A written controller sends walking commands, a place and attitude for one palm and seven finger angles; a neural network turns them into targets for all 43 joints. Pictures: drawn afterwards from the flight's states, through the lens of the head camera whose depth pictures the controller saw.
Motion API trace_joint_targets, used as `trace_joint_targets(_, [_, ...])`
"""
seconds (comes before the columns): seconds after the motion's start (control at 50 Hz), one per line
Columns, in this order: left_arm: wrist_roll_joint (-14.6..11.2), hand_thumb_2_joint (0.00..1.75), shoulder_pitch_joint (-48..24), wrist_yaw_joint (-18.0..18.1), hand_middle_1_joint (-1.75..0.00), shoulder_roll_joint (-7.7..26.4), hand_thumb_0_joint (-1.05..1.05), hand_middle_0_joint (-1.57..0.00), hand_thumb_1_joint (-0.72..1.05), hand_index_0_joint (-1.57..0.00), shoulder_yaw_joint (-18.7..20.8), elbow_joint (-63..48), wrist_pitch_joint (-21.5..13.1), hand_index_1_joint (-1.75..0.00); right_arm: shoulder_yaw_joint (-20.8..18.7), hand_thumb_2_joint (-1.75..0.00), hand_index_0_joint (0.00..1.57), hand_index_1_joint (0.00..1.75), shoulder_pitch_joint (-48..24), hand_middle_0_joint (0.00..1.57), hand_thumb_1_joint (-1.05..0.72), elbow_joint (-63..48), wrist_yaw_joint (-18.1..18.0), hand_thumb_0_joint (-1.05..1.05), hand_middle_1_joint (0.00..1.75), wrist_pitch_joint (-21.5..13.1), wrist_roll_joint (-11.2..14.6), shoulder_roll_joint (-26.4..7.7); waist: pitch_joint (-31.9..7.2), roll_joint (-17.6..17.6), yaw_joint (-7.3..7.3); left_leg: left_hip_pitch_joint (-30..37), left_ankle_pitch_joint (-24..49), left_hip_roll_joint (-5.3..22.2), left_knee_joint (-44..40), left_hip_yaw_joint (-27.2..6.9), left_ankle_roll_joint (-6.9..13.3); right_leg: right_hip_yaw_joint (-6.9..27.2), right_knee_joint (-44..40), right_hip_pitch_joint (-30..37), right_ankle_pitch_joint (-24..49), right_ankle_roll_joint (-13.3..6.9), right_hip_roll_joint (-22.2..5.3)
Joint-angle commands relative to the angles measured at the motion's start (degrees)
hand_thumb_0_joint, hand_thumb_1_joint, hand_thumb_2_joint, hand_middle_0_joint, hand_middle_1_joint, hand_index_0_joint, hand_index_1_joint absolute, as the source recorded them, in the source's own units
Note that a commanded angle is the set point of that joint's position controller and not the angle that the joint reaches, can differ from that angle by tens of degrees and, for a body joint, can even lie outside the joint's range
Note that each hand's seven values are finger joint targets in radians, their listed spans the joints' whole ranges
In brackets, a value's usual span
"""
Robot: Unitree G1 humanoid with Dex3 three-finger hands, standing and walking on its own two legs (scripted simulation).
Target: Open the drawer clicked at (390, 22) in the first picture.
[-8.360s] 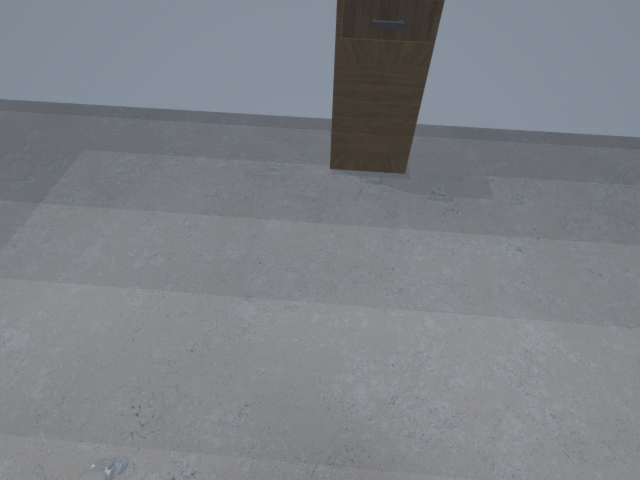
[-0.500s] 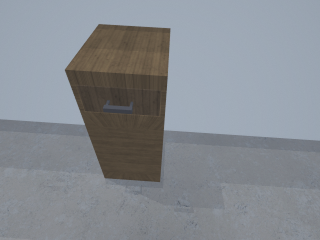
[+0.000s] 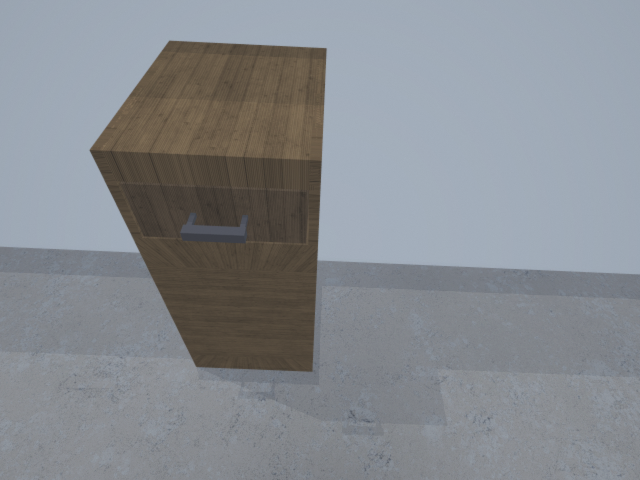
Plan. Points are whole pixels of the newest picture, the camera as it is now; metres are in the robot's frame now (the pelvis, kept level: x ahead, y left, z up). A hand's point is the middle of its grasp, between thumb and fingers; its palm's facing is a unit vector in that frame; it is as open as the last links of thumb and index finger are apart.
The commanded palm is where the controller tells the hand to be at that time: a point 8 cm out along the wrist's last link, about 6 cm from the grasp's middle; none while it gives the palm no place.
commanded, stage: come to a stop and stand still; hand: left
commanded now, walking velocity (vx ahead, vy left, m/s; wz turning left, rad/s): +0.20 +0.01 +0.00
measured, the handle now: (216, 226) +0.54 +0.22 -0.05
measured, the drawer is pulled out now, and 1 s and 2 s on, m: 0.00 0.00 0.00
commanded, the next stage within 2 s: look again from close up in 0.94 s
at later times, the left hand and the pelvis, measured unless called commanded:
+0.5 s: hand out of the picture +0.04 +0.18 -0.17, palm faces +0.13 -0.97 -0.20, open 7.3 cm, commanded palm none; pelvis +0.01 +0.00 +0.00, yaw +4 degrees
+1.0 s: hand out of the picture -0.06 +0.15 -0.16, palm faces +0.10 -0.99 -0.12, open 7.4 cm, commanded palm none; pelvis +0.00 +0.01 +0.01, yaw +3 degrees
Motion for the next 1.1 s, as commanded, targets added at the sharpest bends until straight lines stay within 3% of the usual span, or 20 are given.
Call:
trace_joint_targets(0.0, [-0.5, 0.90, -6.1, -0.5, -0.30, 1.5, 0.00, -0.20, 0.90, -0.20, 0.7, -6.4, -2.0, -0.30, -1.5, -0.90, 0.20, 0.30, 10.1, 0.20, -0.90, 1.7, -0.5, 0.00, 0.30, -0.1, -0.2, -7.6, 5.2, 7.7, -2.33, 7.8, 44.3, 18.1, -11.1, -16.1, 10.7, -1.3, 1.8, -12.5, -1.8, -1.1, -0.6])
trace_joint_targets(0.08, [-0.5, 0.90, 3.0, 0.0, -0.30, 2.4, 0.00, -0.20, 0.90, -0.20, 0.8, -3.0, -1.7, -0.30, -1.0, -0.90, 0.20, 0.30, 4.7, 0.20, -0.90, 0.8, -0.9, 0.00, 0.30, 0.4, 0.9, -5.9, 3.8, 3.9, 3.71, -3.8, 39.7, 10.6, -2.9, -6.6, 3.3, -1.9, -17.9, 10.6, 22.4, -0.3, 0.4])
trace_joint_targets(0.1, [-0.5, 0.90, 7.0, 0.7, -0.30, 5.6, 0.00, -0.20, 0.90, -0.20, 1.3, -1.5, -2.1, -0.30, -0.6, -0.90, 0.20, 0.30, 5.4, 0.20, -0.90, 0.8, -0.9, 0.00, 0.30, 0.4, 1.3, -4.1, 0.4, -2.4, 4.44, -10.1, 28.0, 7.3, 2.6, -4.7, 0.5, 6.6, -17.0, 19.8, 37.7, -2.0, -6.1])
trace_joint_targets(0.12, [-0.9, 0.90, 7.1, 1.2, -0.30, 8.5, 0.00, -0.20, 0.90, -0.20, 1.5, -1.4, -2.2, -0.30, -0.5, -0.90, 0.20, 0.30, 7.7, 0.20, -0.90, 0.9, -0.5, 0.00, 0.30, 0.9, 1.6, -2.7, -2.9, -7.1, 2.82, -13.2, 5.4, 2.6, 7.1, -2.0, -1.8, 15.7, -19.5, 22.9, 51.6, -6.4, -15.9])
trace_joint_targets(0.14, [-1.1, 0.90, 6.0, 1.4, -0.30, 10.3, 0.00, -0.20, 0.90, -0.20, 1.6, -2.2, -1.8, -0.30, -0.9, -0.90, 0.20, 0.30, 7.5, 0.20, -0.90, 1.0, -0.7, 0.00, 0.30, 1.9, 1.6, -1.8, -3.1, -8.7, 2.25, -11.0, -9.6, 2.0, 13.9, -2.3, -2.9, 17.0, -22.4, 18.4, 61.2, -10.5, -20.6])
trace_joint_targets(0.16, [-1.0, 0.90, 3.2, 1.7, -0.30, 10.4, 0.00, -0.20, 0.90, -0.20, 1.5, -3.2, -1.6, -0.30, -0.8, -0.90, 0.20, 0.30, 5.8, 0.20, -0.90, 0.6, -0.8, 0.00, 0.30, 2.9, 1.6, -1.3, -1.6, -12.9, 2.13, -11.3, -12.7, 3.4, 18.8, -4.2, -3.1, 17.7, -23.4, 13.8, 63.1, -12.2, -21.3])
trace_joint_targets(0.22, [-0.4, 0.90, -3.2, 2.5, -0.30, 9.2, 0.00, -0.20, 0.90, -0.20, 1.4, -5.7, -0.6, -0.30, -1.3, -0.90, 0.20, 0.30, 3.0, 0.20, -0.90, 0.9, 0.0, 0.00, 0.30, 4.4, 1.8, -0.1, 0.8, -5.1, 0.95, -11.8, -9.2, 4.1, 18.0, -3.3, -3.7, 9.8, -23.8, 9.3, 57.8, -11.6, -18.1])
trace_joint_targets(0.34, [0.2, 0.90, -5.5, 2.4, -0.30, 12.6, 0.00, -0.20, 0.90, -0.20, 3.5, -8.3, 0.9, -0.30, -2.3, -0.90, 0.20, 0.30, 0.6, 0.20, -0.90, -1.5, 1.3, 0.00, 0.30, 5.6, 1.1, -1.1, -1.5, -6.5, 1.37, -10.3, -1.7, 2.6, 11.3, -0.6, -4.8, 7.8, -26.1, 6.4, 35.7, -9.7, -15.9])
trace_joint_targets(0.4, [-0.1, 0.90, -7.5, 1.9, -0.30, 12.6, 0.00, -0.20, 0.90, -0.20, 3.5, -8.9, 1.7, -0.30, -2.2, -0.90, 0.20, 0.30, 3.0, 0.20, -0.90, -1.4, 1.3, 0.00, 0.30, 5.2, 0.9, -1.6, -0.5, -6.6, -0.58, -1.4, 7.1, 2.2, -0.9, 1.0, -4.4, 5.9, -25.4, -1.1, 17.1, -6.4, -12.5])
trace_joint_targets(0.42, [-0.2, 0.90, -8.3, 1.7, -0.30, 11.2, 0.00, -0.20, 0.90, -0.20, 3.3, -9.3, 2.1, -0.30, -2.2, -0.90, 0.20, 0.30, 4.4, 0.20, -0.90, -1.2, 1.3, 0.00, 0.30, 4.9, 0.9, -2.1, 1.0, -4.7, -1.39, 1.6, 9.3, 3.1, -5.9, 0.0, -4.1, 4.7, -23.4, -5.0, 9.3, -4.3, -10.2])
trace_joint_targets(0.46, [-0.8, 0.90, -6.7, 1.1, -0.30, 6.3, 0.00, -0.20, 0.90, -0.20, 2.3, -10.6, 2.6, -0.30, -2.7, -0.90, 0.20, 0.30, 2.3, 0.20, -0.90, -3.7, 1.0, 0.00, 0.30, 4.3, -0.2, -7.9, 4.7, 12.7, 0.06, -8.9, -0.1, 15.5, -18.0, -16.4, 1.1, -1.2, -14.4, -5.2, 2.3, 0.1, -1.6])
trace_joint_targets(0.48, [-0.7, 0.90, -6.1, 0.9, -0.30, 5.7, 0.00, -0.20, 0.90, -0.20, 2.1, -10.7, 2.3, -0.30, -2.8, -0.90, 0.20, 0.30, -1.2, 0.20, -0.90, -5.5, 1.0, 0.00, 0.30, 4.4, -0.4, -9.9, 5.3, 11.9, 0.96, -18.3, -7.2, 18.5, -22.2, -20.7, 4.0, -1.4, -9.6, 0.8, 3.3, 0.3, 0.1])
trace_joint_targets(0.5, [-0.1, 0.90, -5.6, 0.8, -0.30, 5.1, 0.00, -0.20, 0.90, -0.20, 1.8, -9.2, 2.6, -0.30, -2.5, -0.90, 0.20, 0.30, -4.7, 0.20, -0.90, -6.1, 0.8, 0.00, 0.30, 4.0, -0.3, -8.9, 4.9, 13.6, 1.89, -20.5, -10.2, 16.8, -24.7, -19.6, 4.1, -0.3, -5.7, 4.3, 4.5, 0.0, -0.2])
trace_joint_targets(0.6, [-0.3, 0.90, -0.9, 0.5, -0.30, 4.1, 0.00, -0.20, 0.90, -0.20, 0.5, -5.6, 1.6, -0.30, -2.0, -0.90, 0.20, 0.30, -6.0, 0.20, -0.90, -5.8, 0.5, 0.00, 0.30, 3.5, 0.1, -8.6, 1.8, 6.9, 2.39, -11.0, -0.3, 13.5, -19.9, -13.2, 3.9, 1.6, -11.9, 4.4, 6.4, 0.6, -0.6])
trace_joint_targets(0.7, [-0.5, 0.90, -1.1, 0.9, -0.30, 6.1, 0.00, -0.20, 0.90, -0.20, -0.7, -3.4, -0.3, -0.30, -1.5, -0.90, 0.20, 0.30, -3.2, 0.20, -0.90, -3.4, 0.8, 0.00, 0.30, 3.6, 0.8, -7.1, 2.0, -5.7, -0.24, -3.2, 8.1, 7.5, -12.0, -7.1, -1.5, 8.4, -26.4, 2.4, 12.0, -0.8, -4.2])
trace_joint_targets(0.8, [-0.6, 0.90, -0.1, 1.0, -0.30, 5.5, 0.00, -0.20, 0.90, -0.20, -1.0, -2.4, -0.1, -0.30, -1.0, -0.90, 0.20, 0.30, -2.3, 0.20, -0.90, -1.2, 0.9, 0.00, 0.30, 3.6, 0.8, -6.7, 4.5, 0.2, -0.37, -3.3, 4.0, 7.9, -14.6, -8.0, -1.7, 7.4, -27.4, -0.1, 7.0, -0.5, -3.1])
trace_joint_targets(0.98, [-0.7, 0.90, 2.8, 1.1, -0.30, 4.0, 0.00, -0.20, 0.90, -0.20, -1.2, -0.8, -0.2, -0.30, -0.7, -0.90, 0.20, 0.30, -0.6, 0.20, -0.90, 0.6, 0.7, 0.00, 0.30, 3.4, 0.6, -5.9, 4.2, 1.6, 0.59, -6.2, 1.2, 8.3, -16.3, -8.6, -1.6, 6.5, -26.1, 2.6, 9.0, -0.6, -2.3])
trace_joint_targets(1.0, [0.4, 0.90, 5.2, 3.3, -0.30, 7.3, 0.00, -0.20, 0.90, -0.20, -1.6, 0.0, -1.2, -0.30, -1.2, -0.90, 0.20, 0.30, -9.0, 0.20, -0.90, -3.6, 1.5, 0.00, 0.30, 3.1, 0.9, -8.3, 8.0, -0.6, 3.62, -10.2, 4.5, 7.3, -3.4, -3.6, -4.3, 8.5, -28.3, 1.0, 14.7, 0.0, -4.5])
trace_joint_targets(1.04, [-0.5, 0.90, -1.0, 3.0, -0.30, 8.6, 0.00, -0.20, 0.90, -0.20, -1.4, -3.5, -1.8, -0.30, -0.1, -0.90, 0.20, 0.30, -0.4, 0.20, -0.90, -4.6, 2.0, 0.00, 0.30, 3.7, 0.4, -4.7, 0.0, -5.1, -2.61, -3.3, 7.1, 5.3, -2.0, -4.6, -3.5, 11.3, -28.8, 0.3, 4.0, -2.3, -7.0])
trace_joint_targets(1.08, [-1.0, 0.90, -2.2, 2.7, -0.30, 8.3, 0.00, -0.20, 0.90, -0.20, -1.1, -5.1, -1.6, -0.30, -0.1, -0.90, 0.20, 0.30, 0.9, 0.20, -0.90, -4.0, 1.8, 0.00, 0.30, 3.3, 0.4, -5.1, -1.7, -1.9, -2.24, -2.3, 10.0, 5.3, -1.9, -4.6, -2.8, 9.4, -26.5, 0.2, 7.2, -2.6, -5.9])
